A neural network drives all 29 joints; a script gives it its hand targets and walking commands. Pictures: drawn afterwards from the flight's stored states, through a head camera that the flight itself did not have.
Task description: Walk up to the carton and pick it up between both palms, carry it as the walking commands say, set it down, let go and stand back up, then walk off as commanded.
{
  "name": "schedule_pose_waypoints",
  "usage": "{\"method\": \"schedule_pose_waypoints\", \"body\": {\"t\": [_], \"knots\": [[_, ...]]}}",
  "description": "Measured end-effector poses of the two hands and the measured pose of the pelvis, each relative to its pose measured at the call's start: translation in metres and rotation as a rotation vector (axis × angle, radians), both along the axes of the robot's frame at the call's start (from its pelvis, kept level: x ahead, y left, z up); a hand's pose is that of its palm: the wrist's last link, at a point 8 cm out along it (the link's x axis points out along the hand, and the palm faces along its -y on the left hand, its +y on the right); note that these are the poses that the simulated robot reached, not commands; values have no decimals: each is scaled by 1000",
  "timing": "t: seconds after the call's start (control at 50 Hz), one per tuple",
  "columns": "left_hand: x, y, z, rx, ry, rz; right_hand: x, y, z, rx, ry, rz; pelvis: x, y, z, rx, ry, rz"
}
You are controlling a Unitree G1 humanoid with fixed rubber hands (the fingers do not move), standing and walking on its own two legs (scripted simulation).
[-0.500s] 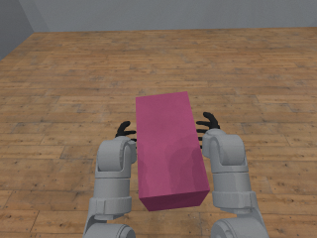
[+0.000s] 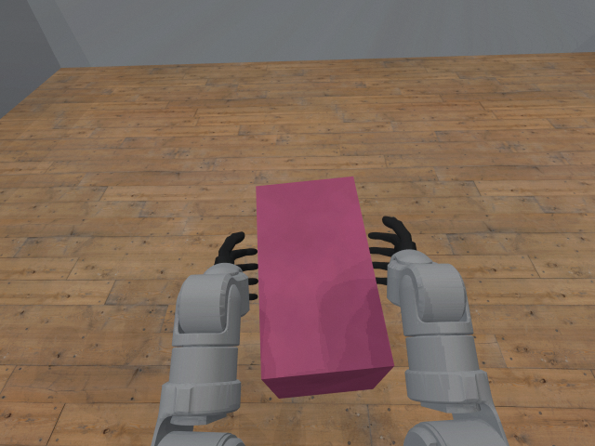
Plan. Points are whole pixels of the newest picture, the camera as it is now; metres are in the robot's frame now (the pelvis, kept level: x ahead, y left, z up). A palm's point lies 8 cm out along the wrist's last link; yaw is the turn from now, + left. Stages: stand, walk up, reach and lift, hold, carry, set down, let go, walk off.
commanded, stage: carry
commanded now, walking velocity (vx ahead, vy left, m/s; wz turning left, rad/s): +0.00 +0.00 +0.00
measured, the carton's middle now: (315, 289) +0.34 +0.00 +0.00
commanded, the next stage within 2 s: hold in 1.32 s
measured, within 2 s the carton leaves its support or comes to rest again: neither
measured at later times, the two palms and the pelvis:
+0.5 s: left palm (238, 281) +0.30 +0.10 +0.09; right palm (416, 271) +0.31 -0.14 +0.09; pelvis +0.00 -0.02 +0.00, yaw +0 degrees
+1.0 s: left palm (242, 276) +0.31 +0.10 +0.08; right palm (416, 274) +0.31 -0.14 +0.07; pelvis +0.01 -0.02 +0.00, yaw +0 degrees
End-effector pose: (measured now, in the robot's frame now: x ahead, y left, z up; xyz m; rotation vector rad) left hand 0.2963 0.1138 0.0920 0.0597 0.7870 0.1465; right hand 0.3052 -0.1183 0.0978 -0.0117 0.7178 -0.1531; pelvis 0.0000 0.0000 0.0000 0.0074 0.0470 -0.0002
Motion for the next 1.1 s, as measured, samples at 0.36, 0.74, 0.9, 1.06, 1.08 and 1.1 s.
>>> {"method": "schedule_pose_waypoints", "body": {"t": [0.36, 0.74, 0.9, 1.06, 1.08, 1.1], "knots": [[0, -12, -4, 0, -18, -18, -2, -15, -7, 3, -6, 16, 3, -13, -1, 4, -2, 3], [10, -17, -10, -3, -45, -23, 3, -21, -18, -2, -6, 20, 7, -17, -2, 6, 1, 1], [15, -17, -13, -5, -62, -26, 5, -22, -23, -3, -10, 21, 9, -17, -2, 6, 3, -1], [18, -18, -15, -7, -78, -31, 6, -23, -27, -4, -14, 23, 11, -18, -2, 7, 4, -3], [19, -18, -15, -8, -79, -31, 6, -23, -27, -4, -15, 23, 11, -18, -2, 7, 4, -4], [19, -18, -15, -8, -81, -32, 7, -24, -27, -4, -15, 23, 11, -18, -2, 7, 4, -4]]}}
